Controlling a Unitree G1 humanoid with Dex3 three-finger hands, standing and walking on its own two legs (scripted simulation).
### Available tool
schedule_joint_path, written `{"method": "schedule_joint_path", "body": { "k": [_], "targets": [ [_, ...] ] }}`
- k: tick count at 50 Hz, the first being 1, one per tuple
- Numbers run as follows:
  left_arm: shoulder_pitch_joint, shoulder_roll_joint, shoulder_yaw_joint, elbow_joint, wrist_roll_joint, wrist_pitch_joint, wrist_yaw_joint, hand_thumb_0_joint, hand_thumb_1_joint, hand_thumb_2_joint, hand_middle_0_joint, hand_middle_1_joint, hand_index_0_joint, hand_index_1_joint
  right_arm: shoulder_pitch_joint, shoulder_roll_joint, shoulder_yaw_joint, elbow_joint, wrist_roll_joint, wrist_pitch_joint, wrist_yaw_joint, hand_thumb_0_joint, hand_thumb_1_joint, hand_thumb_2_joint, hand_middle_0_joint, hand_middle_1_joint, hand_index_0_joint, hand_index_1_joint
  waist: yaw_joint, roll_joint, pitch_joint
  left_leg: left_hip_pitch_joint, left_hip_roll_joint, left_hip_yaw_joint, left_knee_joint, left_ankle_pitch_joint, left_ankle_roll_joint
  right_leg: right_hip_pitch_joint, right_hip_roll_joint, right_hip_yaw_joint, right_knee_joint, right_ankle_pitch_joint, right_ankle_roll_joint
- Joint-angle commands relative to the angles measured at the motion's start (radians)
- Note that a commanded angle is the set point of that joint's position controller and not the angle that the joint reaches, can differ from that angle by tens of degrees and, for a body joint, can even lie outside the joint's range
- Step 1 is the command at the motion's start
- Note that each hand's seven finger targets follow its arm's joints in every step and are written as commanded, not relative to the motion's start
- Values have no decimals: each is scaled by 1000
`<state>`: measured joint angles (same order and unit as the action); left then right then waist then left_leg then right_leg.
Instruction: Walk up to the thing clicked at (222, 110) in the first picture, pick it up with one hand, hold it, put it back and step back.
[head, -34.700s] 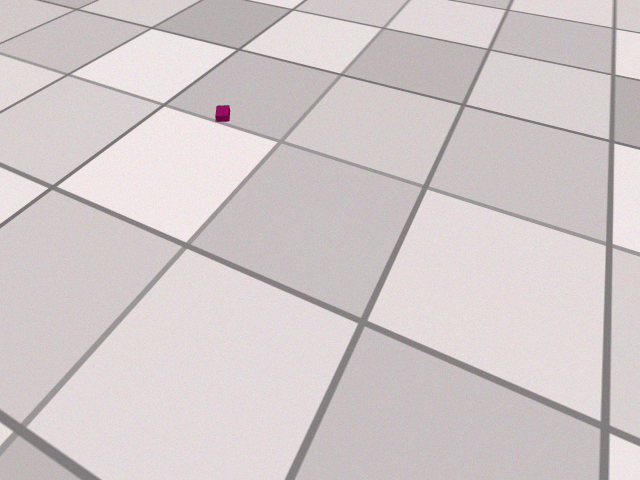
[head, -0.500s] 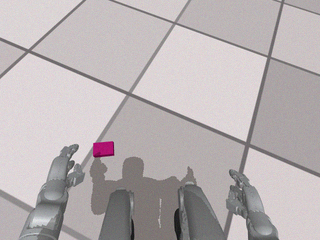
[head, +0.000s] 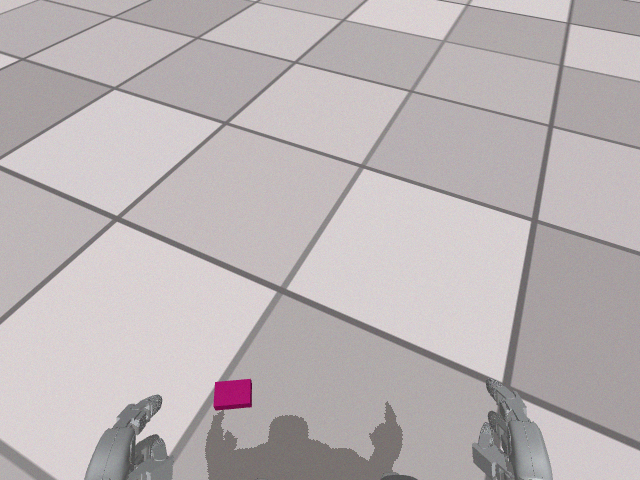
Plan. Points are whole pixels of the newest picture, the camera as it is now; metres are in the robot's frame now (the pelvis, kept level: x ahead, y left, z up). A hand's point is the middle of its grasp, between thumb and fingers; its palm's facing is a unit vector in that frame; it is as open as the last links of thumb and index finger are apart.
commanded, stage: home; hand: left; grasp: from above
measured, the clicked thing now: (233, 394) +0.47 +0.23 -0.70
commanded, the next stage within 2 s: stand in 1.96 s
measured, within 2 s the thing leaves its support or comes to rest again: neither
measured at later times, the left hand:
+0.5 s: hand (166, 469) +0.16 +0.18 -0.04, palm faces +0.04 -0.98 -0.20, open 7.4 cm
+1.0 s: hand (171, 468) +0.16 +0.18 -0.05, palm faces +0.04 -0.98 -0.20, open 7.4 cm
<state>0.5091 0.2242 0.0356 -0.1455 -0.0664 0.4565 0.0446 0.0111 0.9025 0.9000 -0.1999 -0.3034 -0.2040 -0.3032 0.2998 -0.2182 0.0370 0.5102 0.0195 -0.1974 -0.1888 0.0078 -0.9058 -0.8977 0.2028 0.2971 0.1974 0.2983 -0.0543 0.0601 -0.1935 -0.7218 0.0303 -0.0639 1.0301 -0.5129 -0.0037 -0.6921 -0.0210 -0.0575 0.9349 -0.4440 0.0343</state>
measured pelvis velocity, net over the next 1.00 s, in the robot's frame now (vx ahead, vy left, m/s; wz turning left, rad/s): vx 0.00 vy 0.00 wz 0.00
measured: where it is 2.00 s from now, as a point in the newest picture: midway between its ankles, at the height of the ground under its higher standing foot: outside the picture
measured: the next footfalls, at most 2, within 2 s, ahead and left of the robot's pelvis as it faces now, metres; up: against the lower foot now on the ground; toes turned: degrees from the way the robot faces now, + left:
none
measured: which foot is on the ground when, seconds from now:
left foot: down 0.00-1.00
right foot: down 0.00-1.00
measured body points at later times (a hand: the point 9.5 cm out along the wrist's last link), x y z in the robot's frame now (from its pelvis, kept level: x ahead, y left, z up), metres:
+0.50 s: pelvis +0.00 +0.00 +0.00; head +0.02 +0.01 +0.45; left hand +0.16 +0.23 -0.03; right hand +0.16 -0.24 -0.06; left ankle +0.00 +0.12 -0.68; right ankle +0.01 -0.15 -0.68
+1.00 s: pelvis +0.00 +0.00 +0.00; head +0.02 +0.00 +0.45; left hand +0.16 +0.23 -0.03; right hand +0.16 -0.25 -0.06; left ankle +0.00 +0.12 -0.68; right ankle +0.01 -0.15 -0.68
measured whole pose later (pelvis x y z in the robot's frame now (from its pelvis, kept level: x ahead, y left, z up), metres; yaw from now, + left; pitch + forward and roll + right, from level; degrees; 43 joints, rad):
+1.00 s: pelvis +0.00 +0.00 +0.00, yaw +0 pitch +10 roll -3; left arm 0.50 0.22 0.03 -0.13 -0.05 0.44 0.02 0.01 0.90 0.90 -0.20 -0.30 -0.20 -0.30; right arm 0.28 -0.22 0.03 0.55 0.00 -0.25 -0.18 0.01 -0.90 -0.90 0.20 0.30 0.20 0.30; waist -0.04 0.05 -0.16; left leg -0.69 0.03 -0.06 1.02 -0.52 -0.01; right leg -0.66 -0.02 -0.05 0.94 -0.45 0.03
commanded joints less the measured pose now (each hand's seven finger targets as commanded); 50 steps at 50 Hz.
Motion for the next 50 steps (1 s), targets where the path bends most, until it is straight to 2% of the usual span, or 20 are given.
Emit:
{"method": "schedule_joint_path", "body": {
  "k": [1,4,5,6,8,10,12,14,17,27,28,29,33,37,38,44,48,50],
  "targets": [
    [-33,91,50,-179,10,-41,-12,0,900,899,-199,-300,-199,-300,-70,-118,-49,-142,-6,-78,-10,0,-901,-899,200,299,199,299,-8,-22,-21,96,-32,17,-190,230,17,80,41,-32,-146,169,-33],
    [-53,91,50,-164,16,-48,-18,0,900,899,-199,-299,-199,-299,-74,-124,-52,-137,-10,-88,-8,0,-901,-899,200,299,199,299,-3,-33,-16,96,-32,13,-196,211,17,79,38,-32,-147,150,-32],
    [-56,98,58,-172,15,-51,-21,0,900,899,-199,-299,-199,-299,-80,-122,-52,-137,-11,-91,-7,0,-901,-899,200,299,199,299,7,-27,-11,93,-33,15,-197,204,16,86,37,-31,-149,144,-31],
    [-52,96,57,-172,14,-52,-22,0,900,899,-199,-299,-199,-299,-76,-123,-54,-136,-11,-93,-5,0,-901,-899,200,299,199,299,1,-16,-33,106,-35,15,-194,223,15,96,37,-29,-145,161,-32],
    [-47,101,57,-177,22,-54,-22,0,900,899,-199,-299,-199,-299,-82,-128,-56,-132,-11,-97,-4,0,-901,-899,200,299,200,299,12,7,-39,121,-30,9,-204,240,8,91,39,-33,-130,169,-34],
    [-49,102,53,-177,21,-57,-22,0,900,899,-199,-299,-199,-299,-86,-129,-55,-132,-14,-97,-2,0,-901,-899,200,299,199,299,5,4,-44,119,-30,6,-204,240,9,100,39,-33,-134,172,-34],
    [-53,100,53,-177,20,-61,-22,0,900,899,-199,-299,-199,-299,-83,-126,-54,-123,-15,-99,0,0,-901,-899,200,299,200,299,6,26,-53,130,-29,5,-206,245,6,102,40,-31,-129,173,-36],
    [-37,102,58,-177,23,-61,-17,0,900,899,-199,-299,-199,-299,-91,-124,-51,-126,-13,-96,-1,0,-901,-899,200,299,199,299,17,0,-51,123,-27,2,-206,247,7,107,40,-33,-132,175,-36],
    [-33,99,50,-174,24,-60,-17,0,900,899,-199,-299,-199,-299,-87,-126,-53,-120,-14,-97,1,0,-901,-899,200,299,199,299,18,21,-64,133,-22,-8,-213,277,1,107,41,-34,-119,191,-39],
    [-23,99,55,-166,19,-60,-18,0,900,899,-199,-299,-199,-299,-83,-124,-56,-119,-16,-99,-1,0,-901,-899,200,299,199,299,20,5,-62,126,-23,2,-201,283,0,108,43,-33,-122,193,-36],
    [-31,93,53,-150,16,-59,-19,0,900,899,-199,-299,-199,-299,-85,-129,-57,-119,-15,-100,0,0,-901,-899,200,299,200,299,18,-19,-34,107,-23,2,-206,242,5,106,43,-33,-129,166,-33],
    [-29,93,56,-157,18,-60,-19,0,900,899,-199,-299,-199,-299,-82,-125,-57,-118,-16,-103,0,0,-901,-899,200,299,199,299,19,-10,-52,115,-24,8,-202,249,4,110,41,-29,-127,171,-34],
    [-37,100,60,-161,17,-60,-20,0,900,899,-199,-299,-199,-299,-89,-124,-56,-123,-15,-103,-1,0,-901,-899,200,299,199,299,20,-15,-30,97,-27,12,-206,195,8,99,41,-27,-142,135,-29],
    [-36,99,61,-159,19,-59,-22,0,901,899,-199,-299,-199,-299,-89,-125,-58,-122,-14,-106,-3,0,-901,-899,200,299,199,299,16,-26,-30,95,-27,17,-203,179,10,100,39,-22,-147,122,-28],
    [-48,101,63,-170,19,-58,-20,0,900,899,-199,-299,-199,-299,-89,-119,-56,-123,-14,-107,-3,0,-901,-899,200,299,200,299,22,-27,-22,86,-30,19,-201,173,11,104,36,-20,-152,119,-26],
    [-38,102,57,-169,22,-60,-23,0,900,899,-199,-299,-199,-299,-81,-126,-62,-117,-15,-107,-5,0,-901,-899,200,299,199,299,12,-8,-51,111,-28,20,-190,219,9,107,38,-19,-139,156,-29],
    [-20,108,66,-161,20,-60,-20,0,900,899,-199,-299,-199,-298,-77,-127,-63,-114,-15,-109,-6,0,-901,-899,200,299,200,299,19,-13,-57,110,-29,23,-183,251,8,118,37,-17,-132,182,-30],
    [-45,99,50,-183,21,-64,-21,0,900,899,-199,-299,-199,-298,-82,-123,-61,-112,-15,-107,-6,0,-901,-899,200,299,200,299,17,-11,-44,112,-28,24,-181,260,8,115,36,-18,-134,192,-29]
  ]
}}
